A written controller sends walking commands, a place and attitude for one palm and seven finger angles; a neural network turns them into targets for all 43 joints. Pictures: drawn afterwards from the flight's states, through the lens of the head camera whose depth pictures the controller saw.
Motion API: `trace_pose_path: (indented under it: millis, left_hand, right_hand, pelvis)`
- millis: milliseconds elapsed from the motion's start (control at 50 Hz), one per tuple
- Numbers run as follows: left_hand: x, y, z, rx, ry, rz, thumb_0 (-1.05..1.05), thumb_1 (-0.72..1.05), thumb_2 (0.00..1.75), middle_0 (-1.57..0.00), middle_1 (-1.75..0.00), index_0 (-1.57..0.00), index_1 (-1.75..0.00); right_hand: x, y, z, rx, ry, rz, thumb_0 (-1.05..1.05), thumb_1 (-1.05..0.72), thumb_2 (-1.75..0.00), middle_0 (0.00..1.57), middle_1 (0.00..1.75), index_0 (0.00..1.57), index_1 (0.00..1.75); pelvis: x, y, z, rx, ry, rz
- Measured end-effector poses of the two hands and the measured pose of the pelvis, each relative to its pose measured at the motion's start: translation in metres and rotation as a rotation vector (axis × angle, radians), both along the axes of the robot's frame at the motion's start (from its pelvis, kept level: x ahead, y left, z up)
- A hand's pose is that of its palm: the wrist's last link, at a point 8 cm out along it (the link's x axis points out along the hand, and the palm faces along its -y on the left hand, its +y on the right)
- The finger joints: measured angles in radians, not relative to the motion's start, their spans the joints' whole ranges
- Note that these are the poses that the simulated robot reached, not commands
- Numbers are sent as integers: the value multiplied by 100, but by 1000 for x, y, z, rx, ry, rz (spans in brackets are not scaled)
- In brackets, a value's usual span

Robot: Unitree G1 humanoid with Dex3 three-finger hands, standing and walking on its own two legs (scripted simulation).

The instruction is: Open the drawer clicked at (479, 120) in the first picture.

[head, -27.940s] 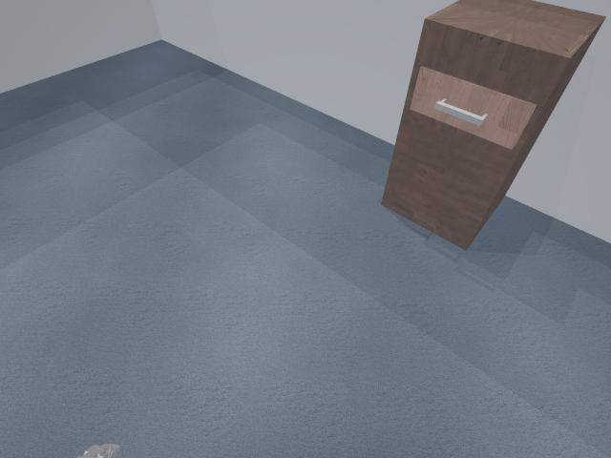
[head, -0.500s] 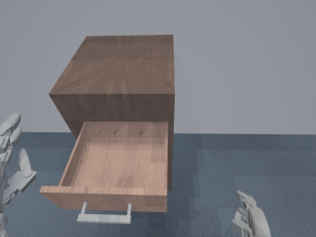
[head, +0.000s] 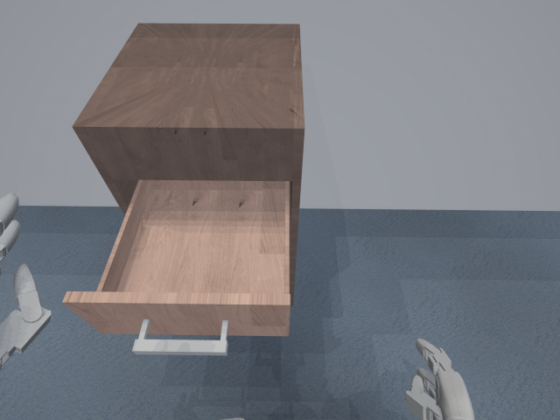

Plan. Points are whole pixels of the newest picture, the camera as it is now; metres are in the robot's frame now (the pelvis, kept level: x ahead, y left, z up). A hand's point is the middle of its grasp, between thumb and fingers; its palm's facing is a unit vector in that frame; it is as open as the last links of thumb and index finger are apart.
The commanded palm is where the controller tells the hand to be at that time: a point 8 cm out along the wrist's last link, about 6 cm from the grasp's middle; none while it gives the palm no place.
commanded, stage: step back with the hand held close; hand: left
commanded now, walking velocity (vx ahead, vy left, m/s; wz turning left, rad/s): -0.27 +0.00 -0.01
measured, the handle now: (183, 336) +0.28 +0.20 -0.16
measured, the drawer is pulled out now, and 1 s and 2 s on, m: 0.28 0.28 0.28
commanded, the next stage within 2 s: stop stepping back and stand still in 0.78 s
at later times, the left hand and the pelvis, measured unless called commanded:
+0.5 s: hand (15, 386) +0.13 +0.23 +0.17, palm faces +0.33 -0.82 -0.46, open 7.4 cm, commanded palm +0.06 +0.28 +0.19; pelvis -0.07 +0.00 +0.00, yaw +0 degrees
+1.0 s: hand out of the picture +0.04 +0.18 +0.17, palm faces +0.19 -0.83 -0.53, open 7.4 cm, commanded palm -0.02 +0.24 +0.19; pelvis -0.17 -0.03 +0.01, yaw -4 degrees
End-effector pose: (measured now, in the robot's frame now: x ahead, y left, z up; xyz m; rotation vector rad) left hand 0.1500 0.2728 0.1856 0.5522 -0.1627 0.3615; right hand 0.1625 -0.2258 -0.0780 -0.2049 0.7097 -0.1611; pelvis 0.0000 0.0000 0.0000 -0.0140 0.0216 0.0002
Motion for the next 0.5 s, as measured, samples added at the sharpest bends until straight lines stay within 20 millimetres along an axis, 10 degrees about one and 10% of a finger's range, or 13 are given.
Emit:
trace_pose_path:
  millis: [500]
  left_hand:
    - [-58,-5,2,7,-82,-105,2,89,90,-22,-30,-21,-30]
  right_hand:
    - [-70,-15,10,-11,11,-12,1,-90,-90,20,30,20,30]
  pelvis:
    - [-71,0,-1,16,4,-5]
